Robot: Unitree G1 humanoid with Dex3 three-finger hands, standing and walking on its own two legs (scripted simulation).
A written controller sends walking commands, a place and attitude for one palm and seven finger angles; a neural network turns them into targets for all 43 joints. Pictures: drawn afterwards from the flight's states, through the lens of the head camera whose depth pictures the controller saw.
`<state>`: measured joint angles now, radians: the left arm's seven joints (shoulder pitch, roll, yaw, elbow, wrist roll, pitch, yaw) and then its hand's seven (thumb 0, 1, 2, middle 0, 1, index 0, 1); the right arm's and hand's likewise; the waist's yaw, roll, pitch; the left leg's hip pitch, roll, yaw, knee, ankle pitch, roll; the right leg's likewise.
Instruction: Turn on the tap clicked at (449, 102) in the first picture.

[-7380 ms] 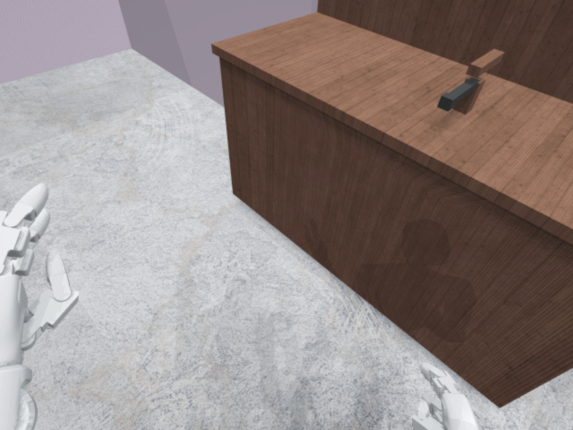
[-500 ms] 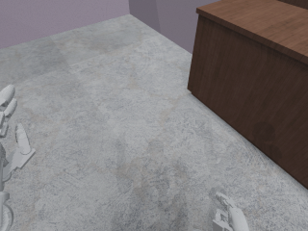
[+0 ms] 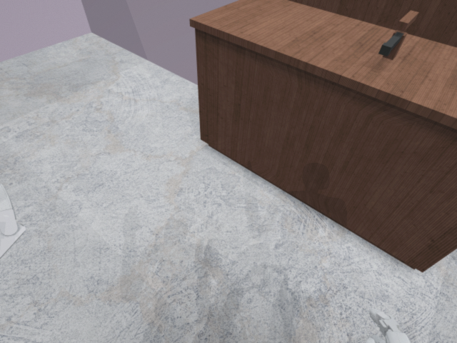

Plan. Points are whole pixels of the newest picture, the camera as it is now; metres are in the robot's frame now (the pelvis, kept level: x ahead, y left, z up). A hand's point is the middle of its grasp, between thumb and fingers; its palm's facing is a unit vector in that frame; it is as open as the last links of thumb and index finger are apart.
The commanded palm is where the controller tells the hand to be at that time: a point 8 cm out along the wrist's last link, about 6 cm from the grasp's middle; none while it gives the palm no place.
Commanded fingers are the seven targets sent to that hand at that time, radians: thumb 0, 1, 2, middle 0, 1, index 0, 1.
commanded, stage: walk to a spot facing it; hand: left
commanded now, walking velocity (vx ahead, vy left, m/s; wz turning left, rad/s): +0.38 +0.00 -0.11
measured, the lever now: (385, 49) +0.93 -0.47 +0.10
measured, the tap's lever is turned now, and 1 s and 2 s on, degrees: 0 0 0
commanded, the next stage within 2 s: turn to face it in 0.54 s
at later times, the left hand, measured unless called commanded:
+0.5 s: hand (116, 158) +0.34 +0.19 +0.17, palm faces +0.38 -0.78 -0.49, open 7.4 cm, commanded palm +0.28 +0.23 +0.19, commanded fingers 0.00 0.90 0.90 -0.20 -0.30 -0.20 -0.30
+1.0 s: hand (143, 96) +0.48 +0.18 +0.19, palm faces +0.39 -0.77 -0.50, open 7.4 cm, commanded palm +0.43 +0.21 +0.19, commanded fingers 0.00 0.90 0.90 -0.20 -0.30 -0.20 -0.30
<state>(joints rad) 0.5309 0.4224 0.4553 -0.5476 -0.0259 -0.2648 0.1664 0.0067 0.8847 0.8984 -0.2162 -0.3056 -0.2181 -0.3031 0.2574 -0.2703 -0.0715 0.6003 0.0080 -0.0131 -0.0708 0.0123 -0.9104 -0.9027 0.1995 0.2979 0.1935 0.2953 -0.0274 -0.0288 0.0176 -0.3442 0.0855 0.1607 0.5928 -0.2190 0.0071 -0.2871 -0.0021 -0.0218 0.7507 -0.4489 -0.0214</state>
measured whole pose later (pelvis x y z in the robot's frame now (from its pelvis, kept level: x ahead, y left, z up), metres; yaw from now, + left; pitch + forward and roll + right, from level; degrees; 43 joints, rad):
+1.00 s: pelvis +0.26 -0.06 +0.00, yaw -2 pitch +0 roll +0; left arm 0.48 0.38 0.39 -0.57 -0.03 -0.21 0.13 0.01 0.89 0.90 -0.21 -0.30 -0.21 -0.30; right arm 0.15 -0.11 0.05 0.54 0.01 -0.09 -0.01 0.01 -0.90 -0.90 0.21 0.30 0.20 0.30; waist 0.07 0.04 0.10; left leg -0.25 0.16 0.23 0.59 -0.31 -0.04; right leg -0.42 -0.06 -0.14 0.69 -0.28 0.05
